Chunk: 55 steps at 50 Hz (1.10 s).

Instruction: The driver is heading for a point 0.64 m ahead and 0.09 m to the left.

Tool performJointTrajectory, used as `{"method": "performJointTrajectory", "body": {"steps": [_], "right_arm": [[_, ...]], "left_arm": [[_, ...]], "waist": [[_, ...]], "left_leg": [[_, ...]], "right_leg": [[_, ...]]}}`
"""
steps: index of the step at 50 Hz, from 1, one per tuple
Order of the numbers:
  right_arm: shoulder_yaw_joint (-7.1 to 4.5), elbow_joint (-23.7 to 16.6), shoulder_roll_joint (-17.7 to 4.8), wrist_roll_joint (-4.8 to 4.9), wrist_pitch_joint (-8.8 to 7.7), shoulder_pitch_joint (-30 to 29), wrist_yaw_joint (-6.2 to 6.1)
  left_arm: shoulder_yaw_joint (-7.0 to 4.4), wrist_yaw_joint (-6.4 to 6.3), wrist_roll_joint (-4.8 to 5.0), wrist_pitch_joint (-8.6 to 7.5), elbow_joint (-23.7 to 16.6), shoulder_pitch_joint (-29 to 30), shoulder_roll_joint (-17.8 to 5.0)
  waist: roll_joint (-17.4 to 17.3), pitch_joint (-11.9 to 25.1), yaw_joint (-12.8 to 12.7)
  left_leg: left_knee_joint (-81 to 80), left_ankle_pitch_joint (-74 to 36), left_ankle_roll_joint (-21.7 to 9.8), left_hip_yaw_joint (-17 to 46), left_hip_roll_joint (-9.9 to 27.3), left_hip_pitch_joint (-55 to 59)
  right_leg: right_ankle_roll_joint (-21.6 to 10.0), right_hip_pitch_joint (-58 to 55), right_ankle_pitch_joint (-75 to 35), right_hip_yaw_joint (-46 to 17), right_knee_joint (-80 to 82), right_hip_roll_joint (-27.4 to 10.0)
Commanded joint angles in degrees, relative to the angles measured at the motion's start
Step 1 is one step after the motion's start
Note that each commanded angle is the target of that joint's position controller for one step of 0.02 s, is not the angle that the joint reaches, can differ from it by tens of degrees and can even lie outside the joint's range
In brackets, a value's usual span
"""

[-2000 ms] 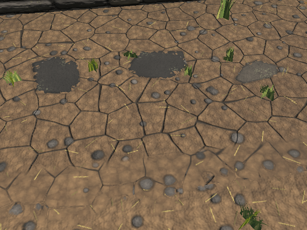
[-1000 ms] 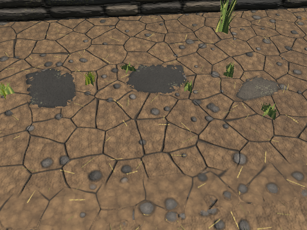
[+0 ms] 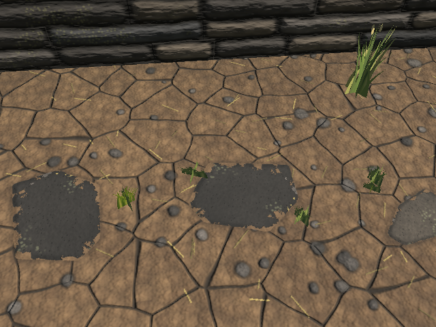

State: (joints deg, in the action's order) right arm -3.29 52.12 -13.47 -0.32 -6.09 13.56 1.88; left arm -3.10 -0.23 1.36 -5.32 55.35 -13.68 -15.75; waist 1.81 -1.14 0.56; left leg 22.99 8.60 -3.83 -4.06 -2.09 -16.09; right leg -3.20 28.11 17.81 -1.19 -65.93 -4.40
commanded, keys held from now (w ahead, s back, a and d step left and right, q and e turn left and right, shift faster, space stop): w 0.26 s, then w+q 0.54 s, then no key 0.20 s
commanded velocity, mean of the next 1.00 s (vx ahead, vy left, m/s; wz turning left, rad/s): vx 0.47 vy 0.00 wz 0.27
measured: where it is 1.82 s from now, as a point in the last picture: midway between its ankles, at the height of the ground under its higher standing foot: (213, 275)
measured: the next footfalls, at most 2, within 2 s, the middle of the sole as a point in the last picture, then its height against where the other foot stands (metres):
right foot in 0.38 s outside the picture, level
left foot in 0.94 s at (173, 275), level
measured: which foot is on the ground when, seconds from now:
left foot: down 0.00-0.40, up 0.42-0.92, down 0.94-1.00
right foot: up 0.00-0.36, down 0.38-0.92, up 0.94-1.00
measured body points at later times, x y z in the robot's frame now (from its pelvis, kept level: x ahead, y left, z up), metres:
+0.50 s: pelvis +0.28 -0.06 -0.01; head +0.32 -0.07 +0.44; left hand +0.42 +0.21 -0.12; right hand +0.30 -0.33 -0.16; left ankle +0.13 +0.08 -0.65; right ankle +0.36 -0.15 -0.74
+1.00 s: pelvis +0.53 +0.02 -0.02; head +0.57 +0.05 +0.42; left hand +0.48 +0.30 -0.16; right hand +0.78 -0.16 -0.12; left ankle +0.61 +0.13 -0.74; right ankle +0.40 -0.16 -0.66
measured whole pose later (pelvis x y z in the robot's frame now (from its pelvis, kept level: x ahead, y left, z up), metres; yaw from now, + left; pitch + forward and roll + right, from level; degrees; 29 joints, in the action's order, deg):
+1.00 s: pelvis +0.53 +0.02 -0.02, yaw +18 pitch +2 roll -2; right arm -4.1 44.2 -14.6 -0.7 -2.8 3.6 1.9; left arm -3.8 -0.6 1.0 -3.8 55.5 -14.4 -15.4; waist -0.8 -4.4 -1.9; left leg 34.9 7.9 -4.9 -2.9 -0.6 -28.6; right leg 2.8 12.1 34.2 4.8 -60.8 -3.8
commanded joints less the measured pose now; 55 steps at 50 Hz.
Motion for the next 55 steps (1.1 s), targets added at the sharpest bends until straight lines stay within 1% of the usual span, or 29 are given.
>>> {"method": "performJointTrajectory", "body": {"steps": [1,5,9,14,16,18,19,20,21,22,23,24,25,27,28,31,36,41,42,44,45,46,47,48,49,50,51,52,55], "right_arm": [[-1.33,-1.7,-6.63,0.0,-1.05,1.36,-0.33],[-1.64,-0.21,-7.97,0.2,-0.39,4.69,-1.64],[-1.61,1.13,-8.44,0.69,-0.02,7.84,-2.22],[-1.99,3.83,-8.77,1.19,1.16,12.33,-2.53],[-2.31,4.04,-9.4,1.44,1.74,11.74,-2.84],[-2.61,3.25,-10.52,1.54,2.21,8.96,-2.93],[-2.04,2.58,-9.17,1.23,2.33,7.9,-2.86],[-0.98,0.86,-6.77,0.14,2.25,8.25,-2.82],[0.95,1.19,1.18,1.17,1.2,16.7,-2.36],[-0.7,1.77,-5.91,2.62,0.4,12.7,-2.38],[-1.57,-0.05,-8.4,3.46,0.09,7.63,-2.48],[-1.64,-0.5,-7.92,3.19,0.23,5.31,-2.91],[-2.09,-0.57,-7.23,2.43,0.7,4.38,-3.2],[-2.25,-0.3,-4.51,2.55,2.32,6.81,-2.99],[-2.25,-0.61,-3.57,2.66,3.03,6.74,-2.95],[-2.55,-2.79,-3.7,2.03,4.15,2.85,-2.96],[-2.0,-5.69,-3.0,1.55,3.57,-4.94,-1.37],[-0.97,-10.28,-2.08,1.33,3.48,-14.05,0.52],[-1.01,-11.01,-2.19,1.12,3.44,-14.36,0.84],[-1.94,-11.35,-4.28,0.7,3.29,-10.7,1.28],[-2.99,-9.96,-6.38,0.78,3.08,-4.62,1.39],[-4.5,-7.8,-9.38,0.71,2.88,3.1,0.87],[-5.84,-6.7,-14.84,-0.03,3.21,8.25,-0.64],[-5.23,-8.15,-18.58,-1.37,3.13,4.62,-1.18],[-3.96,-8.26,-13.89,-1.04,3.3,8.58,-0.67],[-3.34,-7.87,-11.65,-0.42,3.13,4.91,-0.45],[-2.77,-8.09,-9.4,0.68,2.91,0.54,-0.46],[-2.08,-8.5,-7.33,0.62,2.82,-3.03,-0.61],[-1.8,-8.43,-6.97,-1.28,2.23,-7.19,-0.55]], "left_arm": [[-1.01,-0.28,-0.3,0.76,-2.19,-2.53,-2.51],[-1.17,-0.14,-1.07,0.96,-4.94,5.4,-2.27],[-0.56,0.57,-0.73,0.45,-7.03,13.24,-1.06],[-0.18,1.98,-0.24,-0.29,-10.04,20.42,-1.5],[-0.58,2.5,-0.17,-0.89,-10.58,19.57,-2.74],[-2.0,2.35,-0.26,-1.41,-8.75,11.76,-5.52],[-3.51,1.86,-0.47,-1.5,-5.75,1.64,-8.47],[-4.69,1.14,-1.45,-1.41,-3.97,-9.21,-13.1],[-4.88,1.5,-1.6,-1.02,-2.77,-11.18,-14.95],[-3.31,1.43,-1.25,-1.03,-3.55,-9.75,-9.01],[-2.54,1.15,-1.02,-1.16,-4.23,-4.96,-6.5],[-2.02,1.16,-1.2,-1.33,-4.89,-0.44,-5.12],[-1.7,1.28,-1.56,-1.51,-4.86,2.35,-3.57],[-1.5,1.3,-2.26,-1.79,-4.15,4.06,-2.15],[-1.67,1.13,-2.14,-1.93,-3.73,3.99,-2.5],[-2.38,0.2,-2.31,-2.08,-2.82,2.79,-4.61],[-2.78,-0.96,-2.21,-1.3,-2.55,0.74,-6.38],[-3.31,-1.28,-1.15,0.5,-1.42,-4.1,-7.91],[-3.39,-1.3,-0.89,1.09,-1.27,-4.25,-8.29],[-3.74,-1.64,-0.24,1.97,-1.55,-3.16,-10.12],[-3.78,-1.78,-0.01,2.32,-1.8,-2.0,-10.64],[-3.54,-1.73,0.24,2.37,-2.03,-0.95,-10.45],[-2.61,-1.5,-1.57,1.75,-3.39,-2.23,-7.92],[-0.25,-0.33,-2.7,0.58,-4.07,-10.24,-0.85],[-1.22,0.34,-0.25,-0.19,-1.71,-8.77,-5.7],[-1.64,0.35,1.73,-0.12,-3.39,-3.01,-6.15],[-1.41,-0.29,0.97,0.14,-3.75,-0.02,-5.28],[-1.83,-1.04,-0.2,0.93,-3.11,1.03,-5.64],[-2.13,-2.12,-0.85,3.85,-1.9,-3.12,-4.16]], "waist": [[-5.49,2.6,-1.69],[-4.53,-0.06,-0.29],[-5.09,-2.08,2.12],[-5.24,-4.64,3.85],[-5.93,-3.92,2.11],[-7.46,0.84,-2.73],[-6.68,7.25,-7.18],[0.1,16.85,-10.16],[15.69,24.71,-5.56],[9.41,21.1,-7.59],[7.17,12.66,-6.76],[2.69,8.19,-4.77],[2.01,4.97,-3.16],[4.19,3.22,-0.47],[3.86,2.11,0.03],[1.75,-0.5,0.19],[0.49,-2.43,-1.72],[-0.55,-5.92,-4.67],[0.03,-5.74,-4.21],[3.13,-1.67,-1.19],[3.78,2.02,2.26],[2.39,6.22,6.57],[-5.78,12.55,7.42],[-16.82,21.92,-0.29],[-7.42,30.5,4.42],[-7.07,21.51,3.92],[-4.04,13.91,2.53],[-2.99,9.96,0.94],[-4.7,9.02,-3.54]], "left_leg": [[-14.13,-11.08,-9.35,15.36,15.41,8.27],[-16.09,-13.57,-8.93,11.27,14.65,9.95],[-17.12,-11.11,-7.23,7.12,12.69,10.31],[-13.69,-12.79,-7.08,7.93,16.16,18.72],[-10.53,-16.98,-6.37,9.45,17.38,20.98],[-2.37,-31.19,-4.99,9.14,15.93,19.7],[8.52,-32.66,-3.27,7.25,12.54,14.44],[27.12,-14.45,-0.98,4.51,7.86,1.38],[45.27,24.09,1.95,6.26,-1.09,-19.25],[51.77,24.88,1.32,12.93,1.77,-24.12],[52.54,19.66,0.68,11.51,4.36,-27.37],[50.64,14.28,0.68,10.33,7.27,-25.03],[48.04,10.92,0.71,10.17,8.96,-22.52],[45.58,7.76,0.49,10.41,10.88,-17.42],[44.72,7.1,0.57,10.12,11.27,-17.68],[40.34,0.83,1.46,10.73,11.65,-22.71],[25.37,-10.97,2.11,7.3,10.42,-24.06],[15.62,-8.06,0.65,2.34,8.6,-25.83],[14.21,-5.73,0.16,0.9,7.22,-24.02],[13.12,-1.05,-1.43,-1.81,3.06,-16.0],[10.58,-2.09,-2.65,-2.21,0.85,-8.53],[4.4,-11.25,-4.37,-1.55,-0.84,3.48],[7.34,-35.2,-7.34,9.7,8.19,20.55],[9.46,-58.6,-20.02,34.57,25.44,37.53],[5.36,-54.32,-20.86,35.69,25.92,36.06],[3.94,-49.71,-18.1,26.79,22.84,30.36],[1.87,-42.26,-14.77,21.35,19.56,21.66],[-0.71,-37.55,-13.05,18.34,17.67,13.45],[-5.25,-35.83,-12.3,12.67,15.21,0.48]], "right_leg": [[0.56,8.01,-4.65,-2.45,3.35,-4.43],[2.39,13.78,-15.25,-1.78,15.29,-4.33],[2.4,10.81,-24.19,0.78,27.98,-1.96],[0.87,12.37,-20.57,0.86,34.88,-0.55],[-0.17,9.49,-16.57,0.62,37.15,0.39],[-1.58,-3.66,-14.19,2.96,38.75,3.57],[-3.23,-18.57,-15.73,2.72,37.8,3.33],[-6.74,-37.31,-15.27,-9.92,36.04,-8.43],[-14.49,-53.79,-4.14,-35.73,43.51,-20.73],[-11.93,-49.7,1.71,-36.46,47.31,-18.66],[-9.15,-41.83,0.43,-27.24,48.58,-17.31],[-7.88,-33.05,-3.94,-20.87,50.54,-15.55],[-7.12,-26.31,-7.02,-15.58,52.76,-13.71],[-6.47,-19.94,-9.63,-8.44,56.18,-11.39],[-6.74,-18.51,-11.3,-5.71,57.33,-11.21],[-7.23,-18.31,-15.83,-0.12,59.21,-11.31],[-5.84,-21.72,-20.14,8.3,59.72,-9.91],[-5.23,-30.05,-27.96,12.41,55.86,-12.15],[-4.88,-30.91,-35.49,13.04,53.24,-12.41],[-3.56,-32.49,-55.5,13.54,44.87,-12.41],[-2.39,-32.39,-59.53,13.65,37.34,-11.41],[-0.04,-28.59,-55.17,14.73,26.72,-8.73],[3.4,-14.86,-30.1,14.86,9.61,-5.21],[6.85,3.99,23.6,8.06,-11.11,4.47],[6.2,2.57,23.31,-3.29,-14.31,3.78],[5.48,7.22,19.61,-2.25,-13.06,1.25],[5.12,8.77,15.12,-1.1,-8.43,-0.89],[5.17,6.24,11.75,-1.16,-5.1,-2.27],[5.49,-4.74,5.95,-1.16,0.86,-2.44]]}}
